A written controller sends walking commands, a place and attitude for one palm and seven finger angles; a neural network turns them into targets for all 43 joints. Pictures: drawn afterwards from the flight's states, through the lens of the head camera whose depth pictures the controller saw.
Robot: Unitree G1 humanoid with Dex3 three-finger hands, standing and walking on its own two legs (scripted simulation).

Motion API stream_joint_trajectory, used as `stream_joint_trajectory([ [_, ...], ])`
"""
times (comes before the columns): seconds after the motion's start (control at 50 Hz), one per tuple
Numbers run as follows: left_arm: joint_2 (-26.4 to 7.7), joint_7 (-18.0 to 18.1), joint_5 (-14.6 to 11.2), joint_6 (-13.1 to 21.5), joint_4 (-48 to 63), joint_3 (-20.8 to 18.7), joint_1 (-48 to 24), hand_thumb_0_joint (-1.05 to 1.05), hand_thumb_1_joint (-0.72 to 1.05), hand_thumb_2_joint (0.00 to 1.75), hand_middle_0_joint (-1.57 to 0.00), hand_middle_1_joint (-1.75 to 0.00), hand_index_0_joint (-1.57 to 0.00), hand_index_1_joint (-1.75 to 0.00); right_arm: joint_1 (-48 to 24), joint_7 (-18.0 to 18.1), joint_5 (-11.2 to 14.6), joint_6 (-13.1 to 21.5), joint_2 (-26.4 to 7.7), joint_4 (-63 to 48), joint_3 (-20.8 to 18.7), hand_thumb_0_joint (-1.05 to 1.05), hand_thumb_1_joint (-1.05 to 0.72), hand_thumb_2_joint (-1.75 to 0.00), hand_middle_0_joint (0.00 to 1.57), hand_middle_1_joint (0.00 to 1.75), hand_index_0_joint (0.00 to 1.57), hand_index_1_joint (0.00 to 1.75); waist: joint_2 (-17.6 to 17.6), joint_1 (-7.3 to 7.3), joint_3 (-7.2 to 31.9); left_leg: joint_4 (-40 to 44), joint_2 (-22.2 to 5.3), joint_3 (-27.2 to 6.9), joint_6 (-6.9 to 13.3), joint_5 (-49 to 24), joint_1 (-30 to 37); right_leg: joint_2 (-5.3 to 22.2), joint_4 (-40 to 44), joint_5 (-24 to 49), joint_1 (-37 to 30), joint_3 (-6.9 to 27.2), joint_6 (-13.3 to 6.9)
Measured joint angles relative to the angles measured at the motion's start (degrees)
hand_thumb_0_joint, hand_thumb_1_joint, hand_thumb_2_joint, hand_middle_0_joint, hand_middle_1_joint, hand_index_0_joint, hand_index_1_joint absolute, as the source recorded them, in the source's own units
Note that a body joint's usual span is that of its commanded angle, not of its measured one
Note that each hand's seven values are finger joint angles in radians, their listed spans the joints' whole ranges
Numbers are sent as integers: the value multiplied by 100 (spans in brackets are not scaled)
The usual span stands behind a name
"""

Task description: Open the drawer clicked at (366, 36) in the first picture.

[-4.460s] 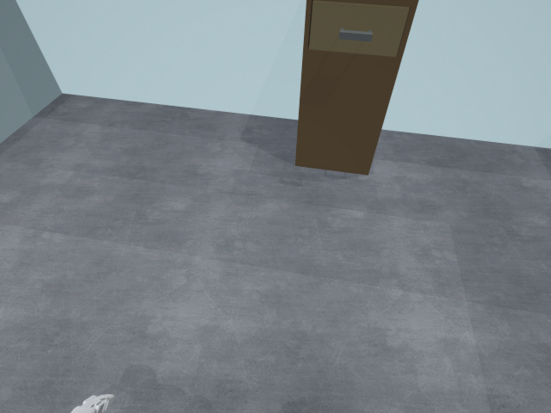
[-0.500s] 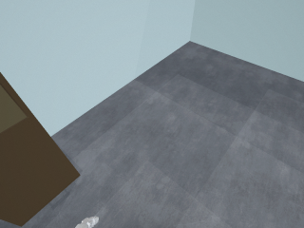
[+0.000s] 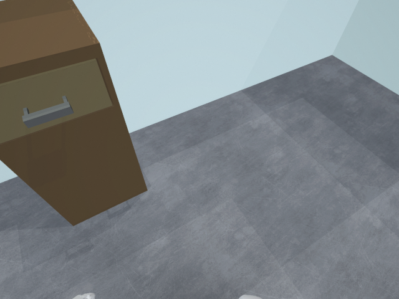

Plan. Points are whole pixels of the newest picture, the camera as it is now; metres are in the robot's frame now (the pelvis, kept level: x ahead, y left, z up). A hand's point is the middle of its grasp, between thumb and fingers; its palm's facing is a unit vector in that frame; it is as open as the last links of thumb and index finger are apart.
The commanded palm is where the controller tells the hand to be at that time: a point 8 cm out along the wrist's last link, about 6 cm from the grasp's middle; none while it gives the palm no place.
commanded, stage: turn to face it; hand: left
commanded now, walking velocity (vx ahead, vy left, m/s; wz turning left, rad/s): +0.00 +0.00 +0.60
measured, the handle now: (47, 109) +0.60 +0.47 -0.02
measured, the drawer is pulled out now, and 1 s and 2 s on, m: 0.00 0.00 0.00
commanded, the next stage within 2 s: take the last steps up to it in 0.76 s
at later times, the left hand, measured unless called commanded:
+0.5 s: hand out of the picture -0.06 +0.17 -0.16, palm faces +0.36 -0.90 -0.26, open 7.4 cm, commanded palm none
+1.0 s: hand out of the picture -0.06 +0.17 -0.15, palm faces +0.47 -0.84 -0.28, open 7.4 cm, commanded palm none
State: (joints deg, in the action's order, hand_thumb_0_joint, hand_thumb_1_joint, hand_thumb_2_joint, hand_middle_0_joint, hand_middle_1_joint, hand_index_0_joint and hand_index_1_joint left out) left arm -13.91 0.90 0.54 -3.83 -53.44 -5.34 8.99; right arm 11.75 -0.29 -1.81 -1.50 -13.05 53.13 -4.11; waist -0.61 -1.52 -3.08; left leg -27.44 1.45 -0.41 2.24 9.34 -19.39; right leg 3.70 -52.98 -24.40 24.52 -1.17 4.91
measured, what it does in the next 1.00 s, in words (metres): steps on the spot, turning left: right foot, then left foot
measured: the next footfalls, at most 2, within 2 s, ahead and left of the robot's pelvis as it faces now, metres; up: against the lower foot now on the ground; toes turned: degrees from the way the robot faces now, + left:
right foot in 0.12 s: +0.03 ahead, -0.15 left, +0.00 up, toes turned +3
left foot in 0.56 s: -0.06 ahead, +0.10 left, +0.00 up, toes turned +27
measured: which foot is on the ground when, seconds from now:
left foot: down 0.00-0.12, up 0.14-0.54, down 0.56-0.98, up 1.00-1.00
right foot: up 0.00-0.10, down 0.12-0.56, up 0.58-0.96, down 0.98-1.00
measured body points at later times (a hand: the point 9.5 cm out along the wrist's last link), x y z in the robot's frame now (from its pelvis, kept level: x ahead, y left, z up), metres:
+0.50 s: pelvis -0.03 -0.04 +0.00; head +0.01 -0.04 +0.45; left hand -0.07 +0.21 -0.14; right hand +0.15 -0.25 -0.15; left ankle -0.09 +0.09 -0.70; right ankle -0.01 -0.15 -0.74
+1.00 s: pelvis -0.04 -0.05 -0.01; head -0.01 -0.07 +0.44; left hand -0.08 +0.21 -0.13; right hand +0.12 -0.23 -0.17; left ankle -0.09 +0.08 -0.73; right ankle +0.01 -0.13 -0.74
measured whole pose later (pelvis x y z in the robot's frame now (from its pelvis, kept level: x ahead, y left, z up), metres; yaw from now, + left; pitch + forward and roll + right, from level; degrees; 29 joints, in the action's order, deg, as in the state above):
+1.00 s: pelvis -0.04 -0.05 -0.01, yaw +27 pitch -2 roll +1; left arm -10.7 0.5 1.1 -0.6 -55.2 -2.2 11.1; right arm 12.8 -0.1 -1.5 -2.2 -11.8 57.2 -2.4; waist -3.0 -0.7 -2.1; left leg -34.4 0.2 -0.5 -0.5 19.9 -14.9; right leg 2.1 -34.1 -18.7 14.0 -4.8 0.4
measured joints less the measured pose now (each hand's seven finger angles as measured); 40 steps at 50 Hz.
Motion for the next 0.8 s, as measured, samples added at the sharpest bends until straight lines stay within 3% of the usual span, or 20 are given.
stream_joint_trajectory([
  [0.1,112,3,-42,94,164,98,-23,1,91,90,-20,-29,-20,-30,-69,-46,2,-117,-134,-60,-58,0,-90,-90,20,30,20,30,-154,-34,24,-181,125,-385,-178,-73,-221,-180,1452,244,-671,-14,-108],
  [0.14,187,9,5,184,238,137,37,1,91,90,-20,-29,-20,-30,-88,-59,35,-192,-198,-76,-114,0,-90,-90,20,30,20,30,-242,21,44,-684,178,-499,-290,394,-486,-198,1993,451,-886,-114,-329],
  [0.2,327,29,34,175,258,245,174,1,90,90,-20,-29,-20,-30,-92,-91,8,-304,-286,-50,-176,0,-91,-90,20,30,20,30,-316,38,52,-2437,226,-330,-374,1343,-1029,-76,2029,594,-1005,-371,-554],
  [0.24,368,31,31,183,236,277,276,1,90,90,-20,-29,-21,-30,-105,-134,-8,-321,-312,-35,-178,0,-91,-90,20,30,20,30,-283,47,47,-3347,124,-146,-452,1261,-1225,22,2202,685,-1144,-496,-577],
  [0.3,392,32,41,220,191,318,363,1,90,90,-20,-30,-21,-30,-107,-175,9,-311,-308,-41,-166,0,-91,-90,20,30,20,30,-211,19,-1,-3793,-92,4,-575,1128,-1210,161,2353,745,-1286,-714,-578],
  [0.4,398,9,70,279,172,358,451,1,90,90,-20,-30,-21,-30,-196,-185,30,-383,-268,41,-109,0,-91,-90,20,30,20,30,-98,109,-96,-3105,-358,153,-668,1328,-751,371,2323,700,-1321,-1066,-550],
  [0.5,288,-16,104,269,88,319,545,1,90,90,-20,-30,-21,-30,-435,-170,69,-327,-180,37,-2,0,-91,-90,20,30,20,30,51,279,-196,-1854,-384,387,-586,1530,-121,570,2072,597,-1162,-1318,-435],
  [0.56,155,-19,66,228,4,250,653,1,90,90,-20,-30,-21,-30,-500,-167,79,-177,-139,-50,75,0,-91,-90,20,30,20,30,123,324,-157,-587,-347,532,-454,807,465,689,1659,400,-983,-1468,-295],
  [0.62,-59,11,30,52,-129,174,598,1,90,90,-20,-30,-21,-30,-571,-125,64,-30,24,-83,136,0,-91,-90,20,30,20,30,371,358,-221,-697,-193,513,-166,978,420,619,364,-463,-463,-837,-136],
  [0.68,-111,23,25,-32,-228,139,519,1,90,90,-20,-29,-20,-30,-513,-34,44,23,108,-76,198,0,-91,-90,20,30,20,30,316,339,-180,-478,-203,399,-92,882,527,368,-614,-516,-61,-478,-79],
  [0.74,-89,-10,11,-1,-216,145,421,1,91,90,-20,-29,-20,-30,-443,20,44,25,146,-22,230,0,-91,-90,20,30,20,30,212,305,-152,-159,-176,299,-76,670,666,263,-843,-215,107,-288,-34],
  [0.8,-45,-18,-1,26,-167,167,310,1,91,90,-20,-29,-20,-30,-344,33,44,28,181,43,247,0,-90,-90,20,30,20,30,146,258,-122,49,-123,224,-80,525,755,209,-546,-87,71,-178,-3],
])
